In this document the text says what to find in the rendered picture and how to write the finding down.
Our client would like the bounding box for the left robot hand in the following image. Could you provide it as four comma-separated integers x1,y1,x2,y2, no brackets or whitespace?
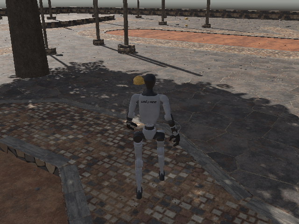
127,122,137,130

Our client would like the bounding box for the humanoid robot head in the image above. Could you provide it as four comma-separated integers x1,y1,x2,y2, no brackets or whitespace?
142,74,157,96

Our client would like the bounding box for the robot right shin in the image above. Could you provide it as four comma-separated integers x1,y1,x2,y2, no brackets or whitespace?
158,147,164,175

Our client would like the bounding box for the left robot upper arm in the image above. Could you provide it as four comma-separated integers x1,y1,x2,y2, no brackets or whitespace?
128,94,140,118

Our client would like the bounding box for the robot left forearm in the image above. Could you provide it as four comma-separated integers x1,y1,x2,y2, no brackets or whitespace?
126,111,132,125

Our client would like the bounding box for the right robot upper arm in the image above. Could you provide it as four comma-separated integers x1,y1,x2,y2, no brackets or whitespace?
159,94,172,121

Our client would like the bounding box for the robot right forearm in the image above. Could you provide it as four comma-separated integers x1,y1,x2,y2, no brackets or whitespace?
168,114,178,136

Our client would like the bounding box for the right robot hand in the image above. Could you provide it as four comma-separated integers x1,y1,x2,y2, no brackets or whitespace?
169,134,180,146

